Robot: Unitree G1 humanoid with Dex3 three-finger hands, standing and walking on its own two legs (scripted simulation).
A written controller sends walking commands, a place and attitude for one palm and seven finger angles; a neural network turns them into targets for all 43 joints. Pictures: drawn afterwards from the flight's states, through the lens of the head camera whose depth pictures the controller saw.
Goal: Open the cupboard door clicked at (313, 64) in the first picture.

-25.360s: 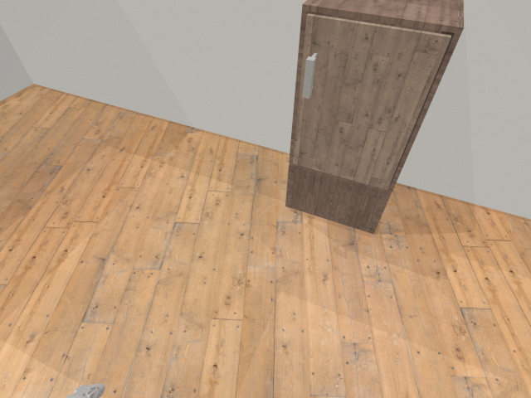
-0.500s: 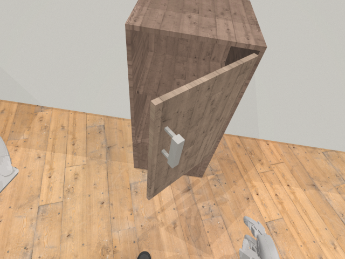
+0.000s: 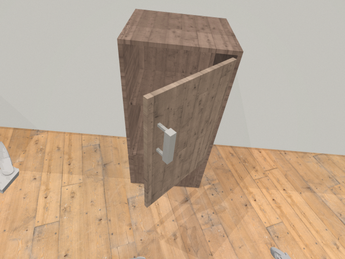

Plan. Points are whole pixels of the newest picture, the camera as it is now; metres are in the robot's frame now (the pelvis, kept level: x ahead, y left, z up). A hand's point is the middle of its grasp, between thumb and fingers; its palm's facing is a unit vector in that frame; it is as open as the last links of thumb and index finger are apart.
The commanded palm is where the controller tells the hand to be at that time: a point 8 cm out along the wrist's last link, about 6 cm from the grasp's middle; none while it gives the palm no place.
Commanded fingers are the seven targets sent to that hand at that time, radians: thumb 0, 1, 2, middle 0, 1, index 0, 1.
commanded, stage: stop stepping back and stand still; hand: left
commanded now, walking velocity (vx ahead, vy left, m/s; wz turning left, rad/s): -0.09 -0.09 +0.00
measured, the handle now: (164, 143) +0.46 +0.05 +0.00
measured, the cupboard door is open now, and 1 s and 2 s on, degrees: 45 45 45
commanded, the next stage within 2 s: let the arm hang, fingers relaxed in 0.46 s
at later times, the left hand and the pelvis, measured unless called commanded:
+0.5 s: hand (20, 170) +0.20 +0.27 +0.18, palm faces +0.40 -0.80 -0.45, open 7.4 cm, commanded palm +0.13 +0.31 +0.20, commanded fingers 0.00 0.90 0.90 -0.20 -0.30 -0.20 -0.30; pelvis -0.01 +0.01 +0.03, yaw -1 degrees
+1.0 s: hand out of the picture -0.07 +0.17 -0.15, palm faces +0.08 -0.98 -0.18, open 7.1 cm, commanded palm none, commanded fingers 0.00 0.90 0.90 -0.20 -0.30 -0.20 -0.30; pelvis -0.04 -0.01 +0.03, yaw +3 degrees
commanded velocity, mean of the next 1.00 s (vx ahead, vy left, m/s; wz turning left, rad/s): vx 0.01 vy -0.02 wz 0.00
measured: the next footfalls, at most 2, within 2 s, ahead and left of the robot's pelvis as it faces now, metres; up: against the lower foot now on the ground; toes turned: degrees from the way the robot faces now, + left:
right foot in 0.12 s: +0.01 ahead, -0.08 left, +0.00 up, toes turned -1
left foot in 0.30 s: +0.06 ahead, +0.12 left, +0.00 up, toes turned +0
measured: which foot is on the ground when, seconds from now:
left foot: down 0.00-0.12, up 0.14-0.28, down 0.30-1.00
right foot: up 0.00-0.10, down 0.12-1.00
